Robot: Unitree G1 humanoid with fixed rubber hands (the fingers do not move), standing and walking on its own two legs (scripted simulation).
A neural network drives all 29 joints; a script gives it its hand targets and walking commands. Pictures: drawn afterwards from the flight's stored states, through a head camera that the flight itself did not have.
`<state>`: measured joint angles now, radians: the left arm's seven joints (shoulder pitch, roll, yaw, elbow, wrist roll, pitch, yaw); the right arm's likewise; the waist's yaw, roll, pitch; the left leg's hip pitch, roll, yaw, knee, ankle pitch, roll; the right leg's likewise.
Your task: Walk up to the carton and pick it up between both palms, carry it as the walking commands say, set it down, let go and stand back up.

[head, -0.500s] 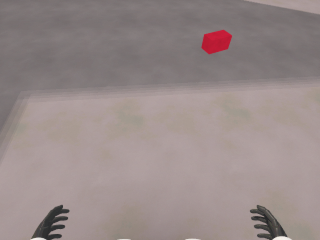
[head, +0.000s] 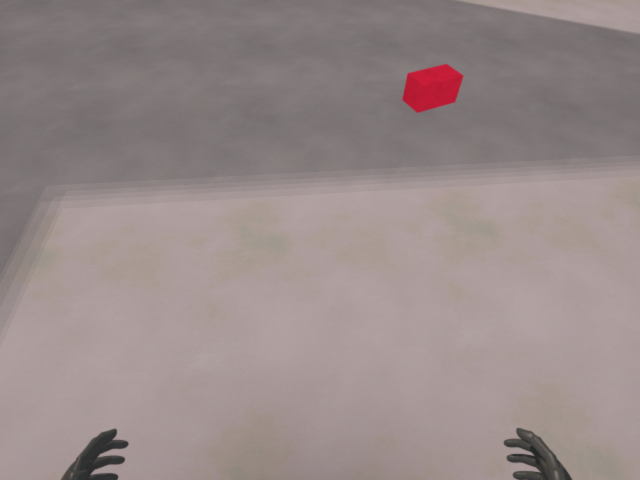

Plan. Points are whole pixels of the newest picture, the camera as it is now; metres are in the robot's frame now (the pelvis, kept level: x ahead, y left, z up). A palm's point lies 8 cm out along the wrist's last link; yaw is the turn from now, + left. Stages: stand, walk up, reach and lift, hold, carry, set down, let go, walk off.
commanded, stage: stand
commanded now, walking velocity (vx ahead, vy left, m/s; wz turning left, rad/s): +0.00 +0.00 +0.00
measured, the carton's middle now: (432, 88) +2.19 -0.68 -0.67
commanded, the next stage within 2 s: walk up in 0.74 s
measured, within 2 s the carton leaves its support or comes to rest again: neither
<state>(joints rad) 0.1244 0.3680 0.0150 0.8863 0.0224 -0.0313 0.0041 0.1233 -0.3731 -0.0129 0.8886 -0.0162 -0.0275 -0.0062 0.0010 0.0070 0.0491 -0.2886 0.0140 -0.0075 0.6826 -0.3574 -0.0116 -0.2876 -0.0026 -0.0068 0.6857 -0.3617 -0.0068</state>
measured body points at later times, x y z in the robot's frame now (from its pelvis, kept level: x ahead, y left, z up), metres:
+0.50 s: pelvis -0.01 +0.00 +0.02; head +0.00 +0.00 +0.47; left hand +0.10 +0.30 -0.10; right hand +0.09 -0.30 -0.10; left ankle +0.01 +0.13 -0.72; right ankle +0.01 -0.12 -0.72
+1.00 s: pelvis +0.00 +0.00 +0.02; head +0.00 +0.00 +0.47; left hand +0.10 +0.31 -0.10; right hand +0.11 -0.30 -0.10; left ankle +0.01 +0.13 -0.72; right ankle +0.01 -0.12 -0.72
